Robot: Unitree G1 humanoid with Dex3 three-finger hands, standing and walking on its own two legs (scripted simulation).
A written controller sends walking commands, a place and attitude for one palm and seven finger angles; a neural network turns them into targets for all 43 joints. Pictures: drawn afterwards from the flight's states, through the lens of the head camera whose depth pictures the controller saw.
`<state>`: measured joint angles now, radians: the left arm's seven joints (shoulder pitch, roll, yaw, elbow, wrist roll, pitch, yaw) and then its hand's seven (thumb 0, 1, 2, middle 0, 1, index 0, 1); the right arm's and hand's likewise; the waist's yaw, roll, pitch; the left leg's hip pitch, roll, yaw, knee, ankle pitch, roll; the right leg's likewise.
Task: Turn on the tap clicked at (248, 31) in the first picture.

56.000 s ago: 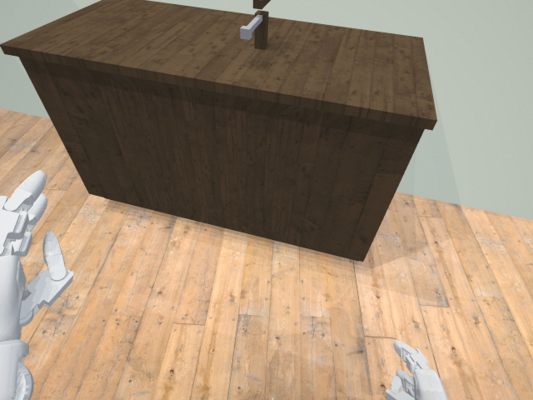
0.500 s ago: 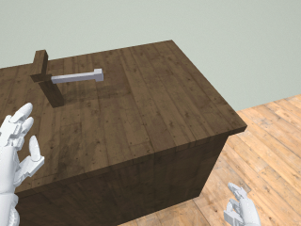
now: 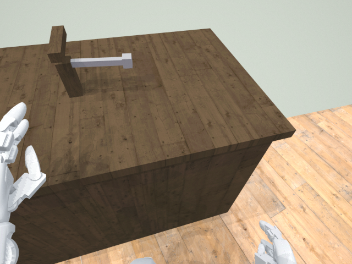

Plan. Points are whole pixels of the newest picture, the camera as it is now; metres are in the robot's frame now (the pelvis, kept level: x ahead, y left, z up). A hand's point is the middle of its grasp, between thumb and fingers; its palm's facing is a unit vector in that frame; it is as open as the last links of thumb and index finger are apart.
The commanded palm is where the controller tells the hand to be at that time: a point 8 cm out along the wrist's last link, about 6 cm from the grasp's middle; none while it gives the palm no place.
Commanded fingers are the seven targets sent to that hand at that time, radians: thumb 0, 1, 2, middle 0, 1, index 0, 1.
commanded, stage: step back with the hand held close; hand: left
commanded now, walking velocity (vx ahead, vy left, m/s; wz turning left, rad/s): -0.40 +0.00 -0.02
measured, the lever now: (127, 60) +0.57 +0.17 +0.15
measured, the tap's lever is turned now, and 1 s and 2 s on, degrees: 82 82 82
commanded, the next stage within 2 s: stop stepping back and stand still in 0.36 s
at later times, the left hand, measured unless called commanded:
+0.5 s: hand (13, 260) +0.10 +0.21 +0.18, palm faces +0.31 -0.86 -0.41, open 7.4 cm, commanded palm +0.05 +0.27 +0.19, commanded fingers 0.00 0.90 0.90 -0.20 -0.30 -0.20 -0.30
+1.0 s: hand out of the picture -0.03 +0.22 +0.17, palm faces +0.38 -0.86 -0.33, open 7.4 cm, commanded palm -0.08 +0.27 +0.19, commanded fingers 0.00 0.90 0.90 -0.20 -0.30 -0.20 -0.30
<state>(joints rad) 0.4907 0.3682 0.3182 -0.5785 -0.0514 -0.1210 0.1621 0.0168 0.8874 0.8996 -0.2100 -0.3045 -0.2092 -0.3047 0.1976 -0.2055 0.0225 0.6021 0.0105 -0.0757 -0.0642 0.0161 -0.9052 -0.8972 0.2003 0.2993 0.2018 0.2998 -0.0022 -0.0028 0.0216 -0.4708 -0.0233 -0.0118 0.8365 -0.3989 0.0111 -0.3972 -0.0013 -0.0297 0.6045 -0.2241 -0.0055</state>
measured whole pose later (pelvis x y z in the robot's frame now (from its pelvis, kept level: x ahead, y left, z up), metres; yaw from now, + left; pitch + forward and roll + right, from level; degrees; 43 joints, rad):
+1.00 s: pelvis -0.24 -0.01 -0.01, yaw +1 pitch -3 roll -1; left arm 0.44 0.34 0.33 -0.53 -0.06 -0.11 0.11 0.02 0.89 0.90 -0.21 -0.30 -0.21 -0.30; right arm 0.24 -0.20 0.00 0.71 0.03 -0.07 -0.03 0.02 -0.91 -0.90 0.20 0.30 0.20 0.30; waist -0.02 0.01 0.02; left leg -0.44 0.01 -0.01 1.13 -0.40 0.03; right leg -0.38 0.04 -0.07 0.70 -0.27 -0.06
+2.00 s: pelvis -0.23 -0.03 +0.02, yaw +1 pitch -2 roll -1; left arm 0.45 0.34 0.32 -0.47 -0.05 -0.14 0.16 0.02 0.89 0.90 -0.21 -0.30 -0.21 -0.30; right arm 0.16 -0.18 0.02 0.60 0.01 -0.11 -0.06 0.02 -0.91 -0.90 0.20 0.30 0.20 0.30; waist 0.02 0.00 0.04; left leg -0.19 0.01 0.03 0.50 -0.27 0.01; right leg -0.21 -0.01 -0.03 0.47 -0.22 0.01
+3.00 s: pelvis -0.23 -0.02 +0.02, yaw +0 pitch -1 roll -1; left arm 0.47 0.33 0.30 -0.45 -0.06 -0.13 0.17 0.02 0.89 0.90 -0.21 -0.30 -0.21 -0.30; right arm 0.19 -0.20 0.01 0.61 0.01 -0.08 -0.07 0.02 -0.91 -0.90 0.20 0.30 0.20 0.30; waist 0.01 0.02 0.01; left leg -0.18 0.01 0.04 0.46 -0.25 0.02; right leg -0.19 -0.01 -0.02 0.40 -0.18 0.01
